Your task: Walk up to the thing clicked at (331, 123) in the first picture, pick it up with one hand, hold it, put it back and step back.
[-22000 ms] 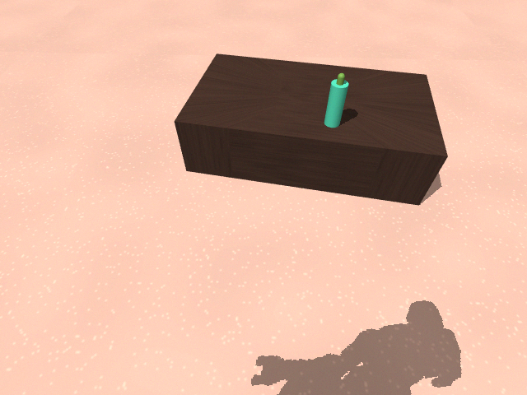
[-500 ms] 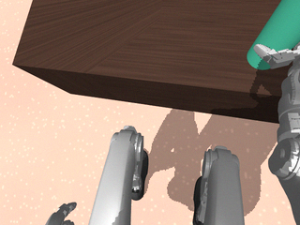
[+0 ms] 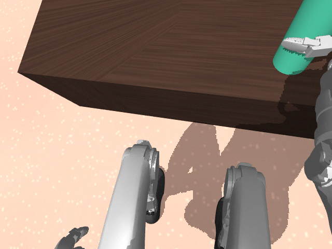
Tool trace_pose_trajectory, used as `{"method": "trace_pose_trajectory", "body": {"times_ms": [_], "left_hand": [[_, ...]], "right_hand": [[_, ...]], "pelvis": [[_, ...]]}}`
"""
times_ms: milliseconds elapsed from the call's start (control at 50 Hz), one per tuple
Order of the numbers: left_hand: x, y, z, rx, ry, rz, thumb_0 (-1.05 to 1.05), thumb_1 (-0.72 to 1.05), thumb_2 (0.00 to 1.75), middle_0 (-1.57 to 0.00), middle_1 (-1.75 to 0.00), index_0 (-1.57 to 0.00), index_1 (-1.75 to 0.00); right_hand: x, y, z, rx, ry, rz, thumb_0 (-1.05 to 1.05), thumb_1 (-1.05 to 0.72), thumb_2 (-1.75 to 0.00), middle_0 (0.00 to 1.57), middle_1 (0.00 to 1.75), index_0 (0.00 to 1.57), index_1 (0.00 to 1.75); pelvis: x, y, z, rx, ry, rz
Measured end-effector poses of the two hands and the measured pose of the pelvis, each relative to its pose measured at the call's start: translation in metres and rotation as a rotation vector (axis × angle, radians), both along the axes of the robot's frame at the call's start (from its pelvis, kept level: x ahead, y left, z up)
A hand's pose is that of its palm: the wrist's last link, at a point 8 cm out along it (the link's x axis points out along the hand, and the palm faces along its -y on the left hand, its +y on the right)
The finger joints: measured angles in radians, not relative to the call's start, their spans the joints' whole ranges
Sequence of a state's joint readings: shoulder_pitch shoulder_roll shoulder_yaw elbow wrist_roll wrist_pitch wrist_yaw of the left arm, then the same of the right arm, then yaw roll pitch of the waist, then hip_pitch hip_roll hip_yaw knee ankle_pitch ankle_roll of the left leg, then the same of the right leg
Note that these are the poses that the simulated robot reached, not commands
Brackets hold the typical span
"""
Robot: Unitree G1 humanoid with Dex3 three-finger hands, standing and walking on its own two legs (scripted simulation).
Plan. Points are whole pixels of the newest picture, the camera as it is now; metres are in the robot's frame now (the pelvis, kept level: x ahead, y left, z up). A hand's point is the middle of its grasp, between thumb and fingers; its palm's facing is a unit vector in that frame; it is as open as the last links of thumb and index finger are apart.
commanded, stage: withdraw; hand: right
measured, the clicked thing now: (318, 17) +0.59 -0.18 +0.03
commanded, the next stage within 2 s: rise in 0.38 s
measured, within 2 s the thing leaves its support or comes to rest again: rests again in 0.34 s
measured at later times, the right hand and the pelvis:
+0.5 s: hand out of the picture +0.58 -0.26 +0.12, palm faces +0.23 +0.97 -0.06, open 17.3 cm; pelvis +0.00 +0.00 +0.05, yaw +1 degrees
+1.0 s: hand out of the picture +0.53 -0.30 +0.19, palm faces +0.26 +0.88 -0.40, open 17.2 cm; pelvis +0.04 +0.00 +0.21, yaw +2 degrees
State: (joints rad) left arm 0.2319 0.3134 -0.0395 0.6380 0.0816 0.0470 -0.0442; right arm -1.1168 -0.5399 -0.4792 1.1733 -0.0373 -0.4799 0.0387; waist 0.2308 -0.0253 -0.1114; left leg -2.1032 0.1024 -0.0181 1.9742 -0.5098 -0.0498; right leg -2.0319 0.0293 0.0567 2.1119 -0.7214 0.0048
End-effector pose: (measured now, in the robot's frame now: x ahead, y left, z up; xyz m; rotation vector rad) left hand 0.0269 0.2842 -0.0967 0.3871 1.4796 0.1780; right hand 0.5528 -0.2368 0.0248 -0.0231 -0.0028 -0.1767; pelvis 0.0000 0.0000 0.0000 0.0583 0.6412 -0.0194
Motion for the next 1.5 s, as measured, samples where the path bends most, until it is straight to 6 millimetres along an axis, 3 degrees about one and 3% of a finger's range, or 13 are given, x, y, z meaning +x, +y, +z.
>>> {"method": "trace_pose_trajectory", "body": {"times_ms": [180, 320, 500, 620, 680, 880, 980, 1140, 1300, 1500], "left_hand": [[-0.006, -0.002, -0.003, 0.000, -0.005, 0.007, 0.00, 0.90, 0.89, -0.22, -0.31, -0.22, -0.31], [-0.012, -0.004, 0.013, 0.012, 0.000, 0.042, 0.00, 0.89, 0.89, -0.22, -0.31, -0.22, -0.31], [-0.011, -0.004, 0.056, 0.025, -0.010, 0.062, 0.00, 0.88, 0.90, -0.22, -0.30, -0.21, -0.31], [-0.001, -0.002, 0.083, 0.015, -0.019, 0.080, 0.00, 0.87, 0.90, -0.22, -0.31, -0.21, -0.31], [0.008, -0.004, 0.100, -0.001, -0.029, 0.081, 0.00, 0.87, 0.91, -0.22, -0.31, -0.21, -0.31], [0.031, -0.006, 0.167, 0.006, -0.077, 0.090, 0.00, 0.89, 0.90, -0.21, -0.30, -0.21, -0.30], [0.038, -0.005, 0.198, 0.001, -0.095, 0.111, 0.00, 0.90, 0.90, -0.21, -0.30, -0.20, -0.30], [0.064, -0.008, 0.244, -0.007, -0.188, 0.145, 0.01, 0.90, 0.90, -0.21, -0.30, -0.20, -0.30], [0.113, -0.012, 0.280, -0.003, -0.345, 0.109, 0.01, 0.90, 0.90, -0.21, -0.30, -0.20, -0.30], [0.185, -0.025, 0.307, -0.052, -0.563, 0.051, 0.01, 0.90, 0.90, -0.21, -0.30, -0.20, -0.30]], "right_hand": [[-0.002, -0.008, 0.002, -0.017, -0.006, -0.010, 0.00, 0.36, -0.30, 0.41, 0.36, 0.41, 0.36], [0.000, -0.037, 0.037, -0.040, -0.014, -0.053, -0.01, 0.45, -0.15, 0.19, 0.17, 0.19, 0.16], [-0.005, -0.074, 0.096, -0.040, 0.012, -0.053, -0.01, 0.53, -0.07, 0.08, 0.08, 0.08, 0.07], [-0.016, -0.083, 0.093, -0.192, 0.246, -0.046, -0.01, 0.50, -0.07, 0.06, 0.06, 0.07, 0.06], [-0.023, -0.089, 0.102, -0.245, 0.309, -0.073, -0.01, 0.49, -0.07, 0.06, 0.06, 0.07, 0.06], [-0.036, -0.115, 0.178, -0.268, 0.393, -0.227, -0.01, 0.47, -0.10, 0.06, 0.07, 0.07, 0.07], [-0.052, -0.106, 0.194, -0.272, 0.475, -0.214, -0.01, 0.48, -0.09, 0.06, 0.07, 0.06, 0.06], [-0.109, -0.054, 0.185, -0.234, 0.610, -0.110, -0.01, 0.51, -0.07, 0.06, 0.06, 0.06, 0.06], [-0.176, -0.025, 0.201, -0.187, 0.662, -0.114, -0.01, 0.51, -0.07, 0.06, 0.06, 0.07, 0.06], [-0.250, 0.001, 0.228, -0.162, 0.700, -0.095, -0.01, 0.50, -0.08, 0.06, 0.06, 0.06, 0.06]], "pelvis": [[-0.006, 0.001, -0.004, 0.004, -0.011, 0.004], [-0.006, 0.000, 0.012, 0.006, -0.017, 0.012], [0.001, -0.002, 0.051, 0.007, -0.021, 0.014], [0.005, -0.002, 0.079, 0.007, -0.038, 0.025], [0.009, -0.002, 0.097, 0.006, -0.051, 0.031], [0.028, 0.001, 0.167, 0.007, -0.120, 0.032], [0.040, 0.002, 0.199, 0.004, -0.161, 0.034], [0.057, 0.006, 0.247, -0.003, -0.259, 0.037], [0.072, 0.012, 0.282, -0.012, -0.371, 0.029], [0.087, 0.015, 0.304, -0.027, -0.478, 0.018]]}}
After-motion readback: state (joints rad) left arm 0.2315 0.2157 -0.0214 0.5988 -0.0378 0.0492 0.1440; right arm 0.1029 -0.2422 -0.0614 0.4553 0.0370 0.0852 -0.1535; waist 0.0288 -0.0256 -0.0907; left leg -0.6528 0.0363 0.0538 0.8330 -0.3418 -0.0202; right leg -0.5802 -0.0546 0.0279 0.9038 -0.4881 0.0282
